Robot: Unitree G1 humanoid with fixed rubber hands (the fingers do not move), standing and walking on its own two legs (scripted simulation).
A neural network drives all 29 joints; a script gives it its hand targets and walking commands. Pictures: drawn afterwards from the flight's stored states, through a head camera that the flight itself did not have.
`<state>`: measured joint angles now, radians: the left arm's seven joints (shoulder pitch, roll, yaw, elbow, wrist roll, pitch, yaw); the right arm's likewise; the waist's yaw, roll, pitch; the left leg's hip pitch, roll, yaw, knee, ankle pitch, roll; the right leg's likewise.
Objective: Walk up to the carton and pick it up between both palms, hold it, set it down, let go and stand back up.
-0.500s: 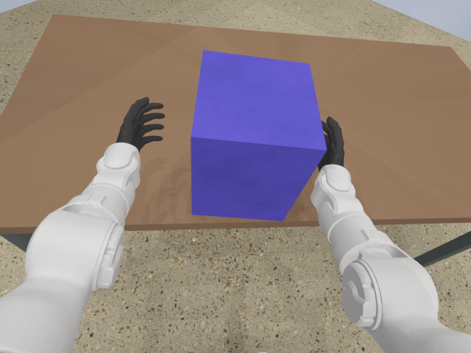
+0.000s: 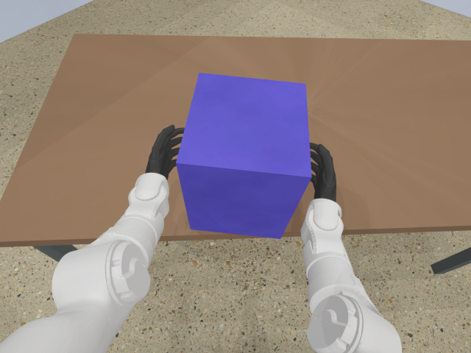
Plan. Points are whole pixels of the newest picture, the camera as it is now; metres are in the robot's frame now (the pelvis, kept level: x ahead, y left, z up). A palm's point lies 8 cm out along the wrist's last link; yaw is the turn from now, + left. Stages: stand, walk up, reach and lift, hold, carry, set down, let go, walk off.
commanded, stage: reach and lift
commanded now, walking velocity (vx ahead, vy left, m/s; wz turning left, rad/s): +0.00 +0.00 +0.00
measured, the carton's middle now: (243, 162) +0.48 -0.04 -0.01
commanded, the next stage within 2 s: none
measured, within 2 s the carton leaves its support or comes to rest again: neither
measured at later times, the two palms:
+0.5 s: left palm (159, 169) +0.45 +0.11 +0.03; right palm (320, 191) +0.38 -0.17 +0.03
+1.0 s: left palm (159, 168) +0.45 +0.11 +0.03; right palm (319, 192) +0.38 -0.17 +0.03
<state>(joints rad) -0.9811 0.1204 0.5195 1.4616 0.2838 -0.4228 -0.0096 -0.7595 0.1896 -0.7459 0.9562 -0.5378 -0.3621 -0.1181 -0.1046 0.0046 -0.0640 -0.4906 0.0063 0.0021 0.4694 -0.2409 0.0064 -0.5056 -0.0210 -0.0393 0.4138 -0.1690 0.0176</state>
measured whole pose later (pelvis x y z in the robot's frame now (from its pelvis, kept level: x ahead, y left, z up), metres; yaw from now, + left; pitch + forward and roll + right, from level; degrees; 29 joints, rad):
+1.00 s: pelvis +0.01 +0.00 +0.01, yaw -1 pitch +15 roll -1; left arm -0.93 0.02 0.61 1.23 0.46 -0.29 -0.02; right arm -0.71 0.22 -0.77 0.92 -0.52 -0.38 -0.17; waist -0.06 -0.05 -0.05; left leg -0.43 0.02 0.04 0.38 -0.20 0.01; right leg -0.43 -0.01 -0.05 0.29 -0.11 0.01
